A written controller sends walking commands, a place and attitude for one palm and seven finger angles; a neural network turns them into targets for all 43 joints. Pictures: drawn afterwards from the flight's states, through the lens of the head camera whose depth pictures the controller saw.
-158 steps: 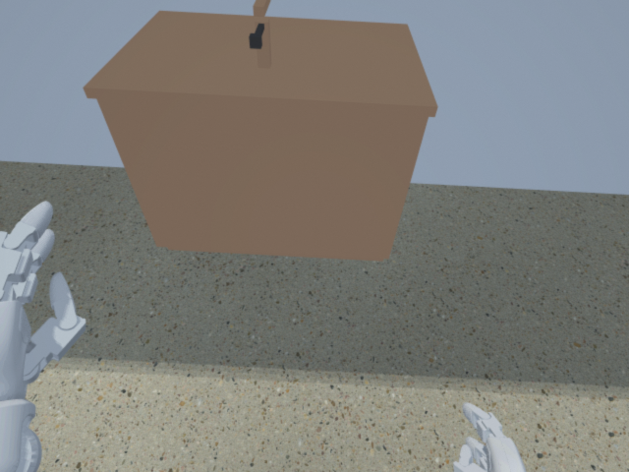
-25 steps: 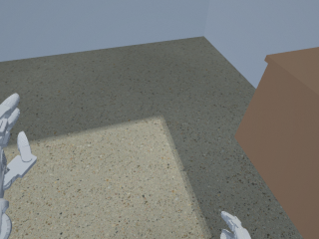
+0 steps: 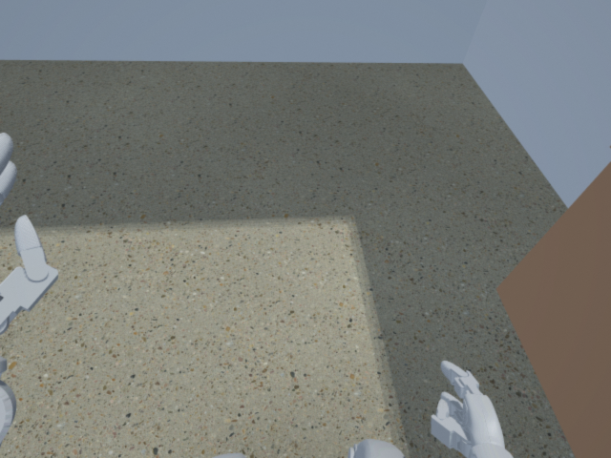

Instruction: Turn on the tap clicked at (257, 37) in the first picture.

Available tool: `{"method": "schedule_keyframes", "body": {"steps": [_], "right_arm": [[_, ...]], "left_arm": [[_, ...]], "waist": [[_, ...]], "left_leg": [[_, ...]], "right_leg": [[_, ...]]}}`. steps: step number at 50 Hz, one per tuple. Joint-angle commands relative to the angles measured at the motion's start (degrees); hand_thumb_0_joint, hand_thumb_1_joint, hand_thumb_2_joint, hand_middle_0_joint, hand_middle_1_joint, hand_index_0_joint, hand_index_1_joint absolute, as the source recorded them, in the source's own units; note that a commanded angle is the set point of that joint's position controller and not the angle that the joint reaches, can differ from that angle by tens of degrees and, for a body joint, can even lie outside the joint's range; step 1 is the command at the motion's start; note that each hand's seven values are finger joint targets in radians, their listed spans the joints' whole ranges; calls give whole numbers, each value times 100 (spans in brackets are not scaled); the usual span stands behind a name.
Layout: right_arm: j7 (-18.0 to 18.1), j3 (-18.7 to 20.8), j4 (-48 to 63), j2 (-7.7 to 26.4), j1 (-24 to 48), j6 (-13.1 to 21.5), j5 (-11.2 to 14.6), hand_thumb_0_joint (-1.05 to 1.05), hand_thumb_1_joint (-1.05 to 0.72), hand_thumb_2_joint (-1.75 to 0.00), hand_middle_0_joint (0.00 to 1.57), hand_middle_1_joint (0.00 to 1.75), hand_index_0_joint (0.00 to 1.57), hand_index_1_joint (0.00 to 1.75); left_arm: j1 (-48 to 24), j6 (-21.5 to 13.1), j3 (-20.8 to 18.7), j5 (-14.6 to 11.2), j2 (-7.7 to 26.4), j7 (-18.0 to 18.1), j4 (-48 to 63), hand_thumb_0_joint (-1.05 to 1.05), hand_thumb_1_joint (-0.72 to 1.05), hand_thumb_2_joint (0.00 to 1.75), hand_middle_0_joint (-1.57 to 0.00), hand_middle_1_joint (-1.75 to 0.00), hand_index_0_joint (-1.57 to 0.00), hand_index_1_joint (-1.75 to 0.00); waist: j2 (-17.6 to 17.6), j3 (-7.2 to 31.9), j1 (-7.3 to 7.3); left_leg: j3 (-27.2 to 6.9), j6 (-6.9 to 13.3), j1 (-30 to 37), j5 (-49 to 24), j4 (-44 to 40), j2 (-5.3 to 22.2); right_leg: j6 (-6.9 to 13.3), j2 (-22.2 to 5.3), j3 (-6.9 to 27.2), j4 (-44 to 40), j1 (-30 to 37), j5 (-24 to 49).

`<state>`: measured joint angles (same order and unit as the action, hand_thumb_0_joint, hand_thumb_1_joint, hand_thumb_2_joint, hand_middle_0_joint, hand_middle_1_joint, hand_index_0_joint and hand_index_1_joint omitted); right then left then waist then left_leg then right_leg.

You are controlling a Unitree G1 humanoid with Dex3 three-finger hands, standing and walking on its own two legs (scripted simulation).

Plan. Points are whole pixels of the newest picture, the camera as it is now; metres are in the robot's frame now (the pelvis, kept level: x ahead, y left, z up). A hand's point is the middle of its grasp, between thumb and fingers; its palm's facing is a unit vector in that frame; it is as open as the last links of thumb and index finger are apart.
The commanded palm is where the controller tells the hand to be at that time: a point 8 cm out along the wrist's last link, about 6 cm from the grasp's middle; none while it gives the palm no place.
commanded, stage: walk to a spot facing it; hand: left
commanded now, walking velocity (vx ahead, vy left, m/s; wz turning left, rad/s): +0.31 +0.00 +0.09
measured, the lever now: out of the picture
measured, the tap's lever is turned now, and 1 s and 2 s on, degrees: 0 0 0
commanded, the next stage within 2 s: turn to face it in 0.28 s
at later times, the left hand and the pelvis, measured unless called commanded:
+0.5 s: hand (101, 216) +0.30 +0.22 +0.19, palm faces +0.49 -0.76 -0.44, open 7.4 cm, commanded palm +0.24 +0.26 +0.19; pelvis +0.12 -0.04 +0.01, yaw +8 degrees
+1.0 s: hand (222, 160) +0.40 +0.12 +0.18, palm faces +0.28 -0.82 -0.50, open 7.4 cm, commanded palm +0.35 +0.18 +0.19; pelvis +0.15 -0.08 +0.00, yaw -8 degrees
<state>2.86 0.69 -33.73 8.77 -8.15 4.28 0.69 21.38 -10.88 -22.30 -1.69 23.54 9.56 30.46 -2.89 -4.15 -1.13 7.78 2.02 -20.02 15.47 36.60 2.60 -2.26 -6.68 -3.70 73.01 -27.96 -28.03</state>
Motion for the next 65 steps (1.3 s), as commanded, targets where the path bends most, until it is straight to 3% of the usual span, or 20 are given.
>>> {"method": "schedule_keyframes", "body": {"steps": [1, 9, 10, 11, 12, 14, 16, 19, 22, 25, 27, 29, 30, 34, 42, 44, 45, 46, 50, 65], "right_arm": [[-21, 225, 683, 810, 133, 425, 20, 0, -90, -90, 20, 30, 20, 30], [217, 118, 470, 844, 63, 411, -33, 0, -90, -90, 20, 30, 20, 30], [221, 89, 466, 797, 62, 381, -26, 0, -90, -90, 20, 30, 20, 30], [214, 77, 484, 697, 22, 347, -22, 0, -90, -90, 20, 30, 20, 30], [214, 51, 578, 642, 182, 337, -27, 0, -90, -90, 20, 30, 20, 30], [151, 129, 486, 882, 271, 426, -87, 0, -90, -90, 20, 30, 20, 30], [113, 84, 432, 845, 360, 285, -77, 0, -90, -90, 20, 30, 20, 30], [157, 100, 585, 751, 377, 172, -90, 0, -90, -90, 20, 30, 20, 30], [163, 119, 770, 621, 276, 130, -91, 0, -90, -90, 20, 30, 20, 30], [225, 181, 829, 721, 41, 116, -94, 0, -90, -90, 20, 30, 20, 30], [291, 311, 905, 998, -45, 124, -24, 0, -90, -90, 20, 30, 20, 30], [247, 285, 889, 1044, -54, 157, -65, 0, -90, -90, 20, 30, 20, 30], [196, 262, 842, 1038, -3, 167, -112, 0, -90, -90, 20, 30, 20, 30], [-62, 275, 886, 1035, 21, 300, -47, 0, -90, -90, 20, 30, 20, 30], [-142, 200, 1086, 904, 21, 307, -16, 0, -90, -90, 20, 30, 20, 30], [-153, 185, 1075, 828, -57, 258, 27, 0, -90, -90, 20, 30, 20, 30], [-131, 112, 1186, 637, 83, 247, 34, 0, -90, -90, 20, 30, 20, 30], [-123, 173, 1179, 738, 103, 255, 47, 0, -90, -90, 20, 30, 20, 30], [-153, 20, 901, 646, 329, -62, 0, 0, -90, -90, 20, 30, 20, 30], [-145, 202, 1077, 1067, 190, -462, 3, 0, -90, -90, 20, 30, 20, 30]], "left_arm": [[546, -574, -639, -47, 717, 0, 1870, 0, 90, 90, -20, -30, -20, -30], [-297, -346, -196, 65, 390, -33, 273, 0, 90, 90, -20, -30, -20, -30], [-487, -294, -118, 106, 411, -23, 273, 0, 90, 90, -20, -30, -20, -30], [-655, -273, -150, 166, 567, -3, 360, 0, 90, 90, -20, -30, -20, -30], [-617, -188, -297, 148, 869, 32, 339, 0, 90, 90, -20, -30, -20, -30], [-856, -301, -335, 67, 931, 27, 686, 0, 90, 90, -20, -30, -20, -30], [-487, -432, -414, 74, 906, 22, 1060, 0, 90, 90, -20, -30, -20, -30], [141, -470, -664, 53, 928, 93, 1303, 0, 90, 90, -20, -30, -20, -30], [755, -495, -762, -24, 795, 194, 1410, 0, 90, 90, -20, -30, -20, -30], [398, -501, -666, -21, 722, 237, 1447, 0, 90, 90, -20, -30, -20, -30], [-9, -565, -443, 14, 652, 207, 1504, 0, 90, 90, -20, -30, -20, -30], [13, -608, -484, 4, 729, 164, 988, 0, 90, 90, -20, -30, -20, -30], [-124, -613, -454, 35, 817, 121, 981, 0, 90, 90, -20, -30, -20, -30], [-37, -493, -167, 39, 496, -30, 1418, 0, 90, 90, -20, -30, -20, -30], [249, -264, -543, -60, 695, -118, 1094, 0, 90, 90, -20, -30, -20, -30], [62, -258, -644, -4, 890, -107, 1012, 0, 90, 90, -20, -30, -20, -30], [22, -275, -812, -6, 1112, -60, 992, 0, 90, 90, -20, -30, -20, -30], [220, -197, -957, -155, 1085, -19, 886, 0, 90, 90, -20, -30, -20, -30], [661, -297, -917, -186, 913, 68, 1353, 0, 90, 90, -20, -30, -20, -30], [468, -296, -541, -157, 783, 60, 820, 0, 90, 90, -20, -30, -20, -30]], "waist": [[1698, 897, 181], [1099, 602, 211], [756, 656, 206], [-250, 749, 217], [-1583, 721, 328], [-1125, 493, 225], [-440, 430, 209], [-412, 697, 175], [-449, 1105, 272], [-379, 1392, 134], [759, 1515, 56], [2104, 1445, 74], [2040, 1316, 80], [1784, 1039, 142], [1511, 958, 220], [390, 1082, 225], [-1050, 1081, 257], [-1672, 1416, 301], [-184, 1614, 179], [-350, 1223, 361]], "left_leg": [[-1425, 904, 392, -147, -2164, 1393], [-881, 457, -315, 1505, -1363, 1057], [-752, 328, -451, 1524, -657, 825], [-359, 148, -991, 1513, 816, 390], [-225, -92, -2017, 1898, 2588, -288], [-971, -253, -2160, 1164, 3793, 74], [-885, -389, -2057, 770, 3778, 294], [-509, -371, -1296, 765, 2191, 356], [177, -334, -564, 495, 410, 41], [460, -405, 654, -788, -885, -175], [-495, -131, 1703, -1990, -1261, 758], [-2112, 750, 2496, -4130, -1504, 2247], [-2181, 881, 2318, -4176, -1513, 2438], [-475, 451, 1782, -3788, -1363, 1987], [403, -79, 948, -1888, -735, 1982], [641, -341, 434, -1018, 934, 1408], [537, -600, -848, 1602, 2214, 562], [-274, -709, -1179, 2195, 3119, 210], [-888, -787, -1607, 1021, 3928, 282], [-624, -545, -249, 1180, 783, -182]], "right_leg": [[-77, -170, -85, -1056, -307, 793], [-144, 469, -833, -4039, 1778, 840], [-33, 323, -555, -4532, 2085, 682], [352, -520, 668, -5244, 2383, 195], [1028, -1802, 2937, -5913, 2705, 450], [1262, -2142, 3100, -6134, 2232, 97], [1116, -1852, 1449, -5802, 2157, 1488], [903, -1506, 147, -5298, 2207, 3396], [951, -1137, 12, -4838, 2585, 4598], [643, -649, -46, -4308, 2304, 4192], [301, -202, -130, -3280, 1485, 2703], [100, 487, -76, -1567, -284, -764], [109, 348, 192, -1157, -448, -740], [11, 244, -71, -2070, -138, 400], [-68, 554, -583, -3773, 1218, 1320], [204, 102, 115, -4556, 1942, 3078], [779, -849, 1882, -4716, 2503, 5648], [949, -1286, 2823, -5019, 2422, 6111], [1070, -909, 2031, -4753, 2818, 4961], [799, -391, 2847, -6168, 1426, 792]]}}
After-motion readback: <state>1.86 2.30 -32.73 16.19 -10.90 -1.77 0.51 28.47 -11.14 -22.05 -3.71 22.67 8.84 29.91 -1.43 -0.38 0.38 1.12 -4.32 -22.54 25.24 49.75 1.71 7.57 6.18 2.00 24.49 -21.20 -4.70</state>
